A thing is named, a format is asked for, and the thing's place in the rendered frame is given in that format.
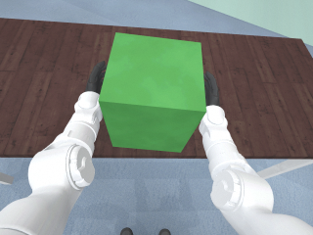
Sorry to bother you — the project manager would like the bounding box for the right robot upper arm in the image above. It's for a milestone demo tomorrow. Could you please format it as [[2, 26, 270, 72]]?
[[210, 168, 313, 235]]

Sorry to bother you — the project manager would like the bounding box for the left robot hand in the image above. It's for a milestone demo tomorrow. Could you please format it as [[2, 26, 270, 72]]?
[[85, 61, 108, 95]]

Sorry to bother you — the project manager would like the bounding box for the carton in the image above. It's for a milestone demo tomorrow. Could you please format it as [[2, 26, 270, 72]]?
[[98, 32, 206, 153]]

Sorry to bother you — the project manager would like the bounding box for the left robot forearm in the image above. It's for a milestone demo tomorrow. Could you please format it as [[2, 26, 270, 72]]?
[[28, 91, 103, 187]]

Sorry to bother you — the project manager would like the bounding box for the left robot upper arm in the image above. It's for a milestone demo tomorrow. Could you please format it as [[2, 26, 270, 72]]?
[[0, 144, 95, 235]]

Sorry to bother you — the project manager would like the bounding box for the right robot hand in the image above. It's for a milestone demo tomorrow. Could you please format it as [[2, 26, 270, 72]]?
[[203, 71, 220, 107]]

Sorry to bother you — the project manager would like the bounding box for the table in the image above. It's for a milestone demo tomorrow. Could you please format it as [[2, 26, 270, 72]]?
[[0, 18, 313, 185]]

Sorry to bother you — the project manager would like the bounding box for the right robot forearm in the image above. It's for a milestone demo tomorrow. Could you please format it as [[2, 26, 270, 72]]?
[[199, 105, 260, 181]]

